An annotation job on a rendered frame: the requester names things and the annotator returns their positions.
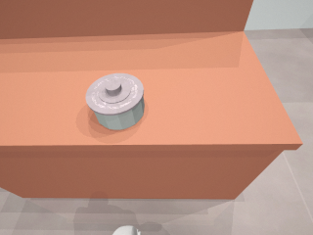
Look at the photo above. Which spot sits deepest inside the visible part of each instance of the lid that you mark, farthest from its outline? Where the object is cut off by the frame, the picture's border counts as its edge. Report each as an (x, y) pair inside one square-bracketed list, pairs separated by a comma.
[(105, 104)]

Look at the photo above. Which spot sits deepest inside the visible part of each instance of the pot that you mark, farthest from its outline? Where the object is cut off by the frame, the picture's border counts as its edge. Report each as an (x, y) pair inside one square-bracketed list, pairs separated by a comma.
[(122, 121)]

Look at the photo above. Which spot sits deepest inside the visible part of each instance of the robot left thigh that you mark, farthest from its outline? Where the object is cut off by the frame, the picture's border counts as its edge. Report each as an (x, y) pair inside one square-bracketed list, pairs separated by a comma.
[(127, 230)]

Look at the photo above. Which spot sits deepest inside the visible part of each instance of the knob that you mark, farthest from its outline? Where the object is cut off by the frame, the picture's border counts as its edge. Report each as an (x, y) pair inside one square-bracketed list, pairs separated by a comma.
[(113, 86)]

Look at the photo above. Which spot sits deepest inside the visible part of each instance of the table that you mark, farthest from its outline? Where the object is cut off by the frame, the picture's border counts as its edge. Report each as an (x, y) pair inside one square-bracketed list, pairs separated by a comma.
[(212, 119)]

